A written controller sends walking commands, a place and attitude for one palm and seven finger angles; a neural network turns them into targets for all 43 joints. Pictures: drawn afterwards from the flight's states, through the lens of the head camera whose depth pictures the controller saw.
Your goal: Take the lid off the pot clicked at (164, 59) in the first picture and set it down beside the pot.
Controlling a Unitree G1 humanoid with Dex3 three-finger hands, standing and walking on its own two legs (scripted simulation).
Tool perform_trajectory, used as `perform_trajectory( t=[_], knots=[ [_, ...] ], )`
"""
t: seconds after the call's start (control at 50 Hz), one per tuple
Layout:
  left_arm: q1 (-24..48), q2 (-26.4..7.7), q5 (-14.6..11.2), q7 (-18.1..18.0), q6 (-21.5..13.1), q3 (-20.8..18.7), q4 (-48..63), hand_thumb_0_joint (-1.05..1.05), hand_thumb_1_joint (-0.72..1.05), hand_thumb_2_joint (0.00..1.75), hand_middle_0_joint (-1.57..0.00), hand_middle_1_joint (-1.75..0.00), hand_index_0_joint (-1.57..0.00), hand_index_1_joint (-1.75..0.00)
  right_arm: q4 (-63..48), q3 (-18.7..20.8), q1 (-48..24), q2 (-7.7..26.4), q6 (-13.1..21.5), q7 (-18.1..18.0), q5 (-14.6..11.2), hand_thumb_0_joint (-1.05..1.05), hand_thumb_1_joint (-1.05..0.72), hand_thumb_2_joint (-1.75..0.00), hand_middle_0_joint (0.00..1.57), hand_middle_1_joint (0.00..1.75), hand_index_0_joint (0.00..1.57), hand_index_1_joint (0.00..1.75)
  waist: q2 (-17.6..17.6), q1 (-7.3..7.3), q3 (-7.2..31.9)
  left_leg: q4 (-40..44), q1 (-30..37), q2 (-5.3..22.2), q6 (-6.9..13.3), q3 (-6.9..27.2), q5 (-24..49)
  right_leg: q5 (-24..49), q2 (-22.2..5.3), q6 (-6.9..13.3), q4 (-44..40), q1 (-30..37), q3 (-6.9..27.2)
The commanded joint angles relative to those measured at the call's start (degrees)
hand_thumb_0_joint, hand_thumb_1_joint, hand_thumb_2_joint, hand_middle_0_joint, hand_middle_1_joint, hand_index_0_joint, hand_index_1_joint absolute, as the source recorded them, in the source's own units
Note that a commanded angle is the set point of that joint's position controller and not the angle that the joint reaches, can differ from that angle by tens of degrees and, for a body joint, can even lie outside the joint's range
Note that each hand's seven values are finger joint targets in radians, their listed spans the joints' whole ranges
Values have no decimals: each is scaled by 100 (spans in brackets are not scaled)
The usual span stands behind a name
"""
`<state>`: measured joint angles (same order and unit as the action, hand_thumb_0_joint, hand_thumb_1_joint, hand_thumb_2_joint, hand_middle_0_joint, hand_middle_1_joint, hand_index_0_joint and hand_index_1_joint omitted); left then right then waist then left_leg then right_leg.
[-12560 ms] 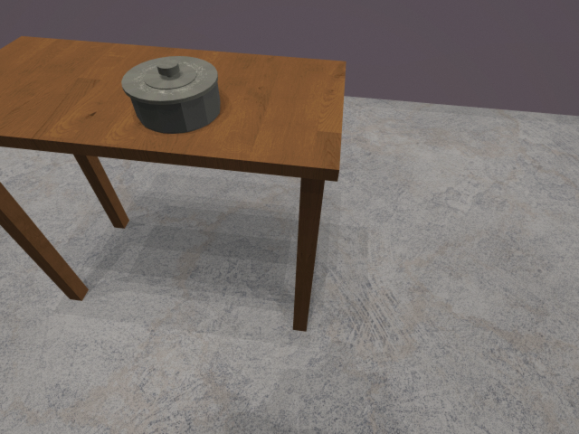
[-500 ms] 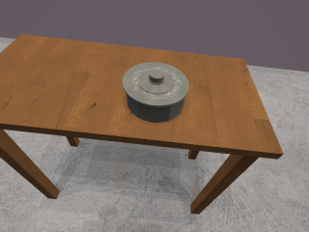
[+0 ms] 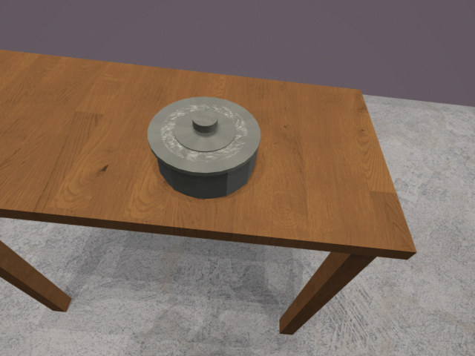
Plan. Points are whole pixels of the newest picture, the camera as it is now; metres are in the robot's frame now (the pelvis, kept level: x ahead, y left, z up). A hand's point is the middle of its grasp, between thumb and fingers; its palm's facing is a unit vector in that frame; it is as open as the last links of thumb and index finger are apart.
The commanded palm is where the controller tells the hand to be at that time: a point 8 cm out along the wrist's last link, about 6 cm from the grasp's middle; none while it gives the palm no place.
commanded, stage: come to a stop and stand still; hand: left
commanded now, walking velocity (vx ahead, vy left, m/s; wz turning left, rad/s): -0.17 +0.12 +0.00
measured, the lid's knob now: (205, 121) +0.45 +0.10 +0.15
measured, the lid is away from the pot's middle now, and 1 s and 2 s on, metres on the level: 0.00 0.00 0.00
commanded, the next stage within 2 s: look again from close up in 1.36 s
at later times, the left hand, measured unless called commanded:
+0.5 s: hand out of the picture +0.04 +0.22 -0.16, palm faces +0.04 -0.96 -0.29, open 7.4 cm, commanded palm none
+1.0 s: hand out of the picture -0.08 +0.23 -0.18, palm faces +0.03 -0.99 -0.16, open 7.4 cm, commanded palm none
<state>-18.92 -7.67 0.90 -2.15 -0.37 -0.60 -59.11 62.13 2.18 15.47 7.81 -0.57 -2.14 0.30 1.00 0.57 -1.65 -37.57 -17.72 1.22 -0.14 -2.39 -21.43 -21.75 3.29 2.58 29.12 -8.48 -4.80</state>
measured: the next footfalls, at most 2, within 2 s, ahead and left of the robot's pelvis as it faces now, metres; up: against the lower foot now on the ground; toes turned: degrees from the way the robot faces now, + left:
none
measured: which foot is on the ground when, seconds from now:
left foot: down 0.00-1.00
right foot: down 0.00-1.00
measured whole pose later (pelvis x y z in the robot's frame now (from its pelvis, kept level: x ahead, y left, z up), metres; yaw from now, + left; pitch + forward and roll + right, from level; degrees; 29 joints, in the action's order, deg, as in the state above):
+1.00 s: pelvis -0.06 +0.05 +0.01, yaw +0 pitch +0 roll -2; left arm -21.5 -11.0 1.2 -2.3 1.3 0.4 -58.2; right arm 57.9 0.9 15.1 9.0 -0.1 -0.5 0.4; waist 2.3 1.4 -1.0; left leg -27.5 -17.3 -4.2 7.2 -4.2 -10.8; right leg -15.4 -1.8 -0.7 26.4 -11.2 -2.6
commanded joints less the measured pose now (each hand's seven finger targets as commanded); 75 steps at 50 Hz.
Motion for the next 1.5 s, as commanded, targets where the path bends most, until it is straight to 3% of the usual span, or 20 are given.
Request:
perform_trajectory(
  t=[0.0, 0.02, 0.04, 0.06, 0.22, 0.28, 0.3, 0.32, 0.34, 0.4, 0.44, 0.5, 0.52, 0.56, 0.62, 0.72, 0.9, 1.08, 1.32, 1.48],
  knots=[
    [-208, -651, -115, -99, -128, -98, 297, 0, 90, 90, -20, -30, -20, -30, -202, -10, 473, 488, 189, -102, -56, 0, -90, -90, 20, 30, 20, 30, -317, -153, 363, 865, 1328, 662, 288, 503, 4379, 4164, -950, -104, -12, -208, 632],
    [-215, -660, -91, -118, -83, -111, 335, 0, 90, 90, -20, -30, -20, -30, -249, 16, 381, 534, 154, -109, -60, 0, -90, -90, 20, 30, 20, 30, -200, -88, 259, 754, 1333, 745, 340, 488, 4457, 3499, -860, -223, -272, -289, 647],
    [-191, -656, -61, -139, -34, -113, 292, 0, 90, 90, -20, -30, -20, -30, -264, 9, 228, 550, 153, -128, -60, 0, -90, -90, 20, 30, 20, 30, -712, -54, 41, 745, 1223, 749, 405, 596, 4746, 3278, -931, -265, -301, -345, 658],
    [-168, -737, -53, -153, -10, -136, 271, 0, 90, 90, -20, -30, -20, -30, -289, 3, 206, 531, 137, -144, -57, 0, -90, -90, 20, 30, 20, 30, -804, -56, -41, 827, 1151, 769, 430, 686, 5000, 3061, -943, -222, -249, -300, 637],
    [-165, -797, -24, -142, 34, -156, 464, 0, 90, 90, -20, -30, -20, -30, -688, 111, -41, 730, 85, -101, -8, 0, -90, -90, 20, 30, 20, 30, -141, -9, 762, 883, 1438, 806, 451, 761, 4326, 2840, -970, -127, -176, -87, 643],
    [-107, -803, -1, -145, 23, -147, 541, 0, 90, 90, -20, -30, -20, -30, -753, 110, -178, 712, 64, -55, 4, 0, -90, -90, 20, 30, 20, 30, 107, -4, 741, 848, 1208, 652, 356, 661, 3540, 3122, -1092, -83, -273, -23, 780],
    [-233, -900, 50, -300, -108, -137, 601, 0, 90, 90, -20, -30, -20, -30, -1100, 153, -183, 1123, 158, -4, -46, 0, -90, -90, 20, 30, 20, 30, -490, -166, 1051, -49, 1592, 647, 238, 298, 4631, 4533, -1131, -246, -143, -429, 974],
    [-32, -1188, -49, -262, -29, -276, 723, 0, 90, 90, -20, -30, -20, -30, -1123, 201, -205, 1008, 93, 1, -37, 0, -90, -90, 20, 30, 20, 30, -572, -72, 1305, 57, 1321, 507, 131, 384, 4283, 4361, -1253, -2, 105, 55, 901],
    [-49, -1076, -79, -262, -55, -208, 806, 0, 90, 90, -20, -30, -20, -30, -1153, 140, -219, 813, 103, 7, 37, 0, -90, -90, 20, 30, 20, 30, -251, -78, 1429, 246, 1188, 492, 215, 567, 3930, 3928, -1248, 121, 157, 191, 899],
    [64, -1024, -15, -234, -43, -176, 1001, 0, 90, 90, -20, -30, -20, -30, -1280, 110, -412, 800, 26, 75, 17, 0, -90, -90, 20, 30, 20, 30, 1175, -49, 473, 220, 144, 212, 205, 380, 1652, 3271, -1349, 233, -247, -16, 1111],
    [210, -1097, 0, -207, -34, -168, 1074, 0, 90, 90, -20, -30, -20, -30, -1322, 77, -511, 681, -34, 114, 48, 0, -90, -90, 20, 30, 20, 30, 1349, -71, -181, 102, -114, -42, 86, 228, 439, 2101, -1589, 454, -709, -566, 1425],
    [506, -1175, 22, -167, -14, -143, 1234, 0, 90, 90, -20, -30, -20, -30, -1184, 43, -270, 698, -10, 169, 64, 0, -90, -90, 20, 30, 20, 30, 368, -255, -528, 513, 314, 86, 115, 323, 523, 502, -1376, 423, -748, -1401, 1229],
    [550, -1136, 24, -142, 39, -133, 1266, 0, 90, 90, -20, -30, -20, -30, -1194, 26, -249, 732, -3, 178, 86, 0, -90, -90, 20, 30, 20, 30, -251, -203, -627, 833, 251, 174, 172, 591, 406, -103, -1138, 329, -603, -1535, 1033],
    [278, -1053, 17, -118, 83, -116, 1249, 0, 90, 90, -20, -30, -20, -30, -1220, 11, -357, 893, 28, 175, 104, 0, -90, -90, 20, 30, 20, 30, -709, -51, -768, 1513, -442, 460, 382, 1184, -83, -282, -668, 124, -304, -1132, 706],
    [-54, -1012, 28, -81, 101, -96, 1102, 0, 90, 90, -20, -30, -20, -30, -1277, -2, -423, 1012, 73, 158, 85, 0, -90, -90, 20, 30, 20, 30, -586, 144, -356, 2034, -675, 644, 509, 1562, -517, 97, -511, 42, -72, -396, 477],
    [-162, -917, 22, -52, 49, -59, 942, 0, 90, 90, -20, -30, -20, -30, -1157, -2, -245, 973, 140, 131, 54, 0, -90, -90, 20, 30, 20, 30, -475, 89, 298, 2010, -39, 621, 492, 1421, -211, 286, -617, 38, -230, -305, 506],
    [-453, -729, 31, -40, 8, 37, 486, 0, 90, 90, -20, -30, -20, -30, -841, -4, -9, 873, 178, 114, 2, 0, -90, -90, 20, 30, 20, 30, -215, 32, -15, 2198, 50, 588, 464, 1361, -219, 475, -727, -22, -529, -468, 560],
    [-652, -667, 45, -41, 2, 71, 136, 0, 90, 90, -20, -30, -20, -30, -629, -15, 85, 839, 222, 88, -19, 0, -90, -90, 20, 30, 20, 30, -266, 32, -144, 2414, 278, 639, 452, 1397, 19, 585, -748, -73, -554, -607, 530],
    [-678, -648, 51, -41, -11, 57, -40, 0, 90, 90, -20, -30, -20, -30, -484, -36, 174, 752, 259, 77, -21, 0, -90, -90, 20, 30, 20, 30, -19, 68, -93, 2421, 415, 625, 403, 1342, 398, 786, -802, -99, -662, -511, 569],
    [-594, -589, 34, -45, 2, 49, -113, 0, 90, 90, -20, -30, -20, -30, -380, -45, 270, 722, 263, 60, -14, 0, -90, -90, 20, 30, 20, 30, -269, 40, -130, 2454, 499, 606, 375, 1285, 561, 774, -829, -107, -662, -509, 565]
  ],
)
